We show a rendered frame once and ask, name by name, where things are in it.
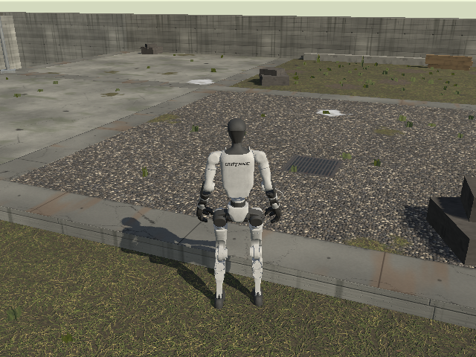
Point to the right robot upper arm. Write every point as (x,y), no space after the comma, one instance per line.
(260,157)

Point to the left robot forearm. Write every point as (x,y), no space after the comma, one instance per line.
(203,199)

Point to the humanoid robot head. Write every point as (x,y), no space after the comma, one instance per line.
(236,131)

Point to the left robot upper arm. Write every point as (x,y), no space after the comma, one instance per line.
(210,170)

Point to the right robot forearm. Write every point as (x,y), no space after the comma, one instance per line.
(272,197)

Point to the robot left foot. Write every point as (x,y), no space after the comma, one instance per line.
(218,304)

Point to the robot left hand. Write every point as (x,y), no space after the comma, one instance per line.
(199,213)

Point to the robot right hand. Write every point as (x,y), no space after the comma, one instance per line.
(273,212)

